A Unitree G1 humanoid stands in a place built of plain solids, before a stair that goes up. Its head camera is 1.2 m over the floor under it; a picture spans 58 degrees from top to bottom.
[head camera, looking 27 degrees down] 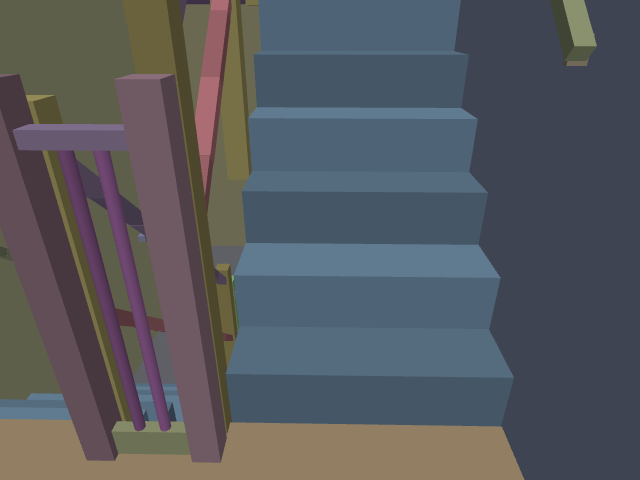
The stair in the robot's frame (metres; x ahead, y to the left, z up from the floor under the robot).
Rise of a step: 0.21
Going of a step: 0.24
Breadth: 0.90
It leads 1 degrees to the right of straight ahead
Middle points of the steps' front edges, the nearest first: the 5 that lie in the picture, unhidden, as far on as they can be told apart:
1.01 -0.15 0.21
1.24 -0.16 0.43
1.48 -0.16 0.64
1.72 -0.17 0.86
1.96 -0.17 1.07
